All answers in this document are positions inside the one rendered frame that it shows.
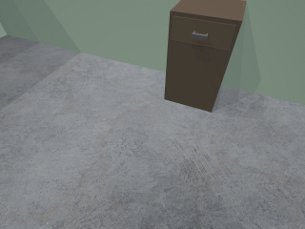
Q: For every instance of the left robot hand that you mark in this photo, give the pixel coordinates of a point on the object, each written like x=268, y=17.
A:
x=54, y=224

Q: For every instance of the cabinet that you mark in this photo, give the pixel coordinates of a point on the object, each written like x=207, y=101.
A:
x=194, y=72

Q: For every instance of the handle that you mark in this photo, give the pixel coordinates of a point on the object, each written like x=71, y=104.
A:
x=199, y=35

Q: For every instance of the drawer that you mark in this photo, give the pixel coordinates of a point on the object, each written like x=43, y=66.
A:
x=220, y=35

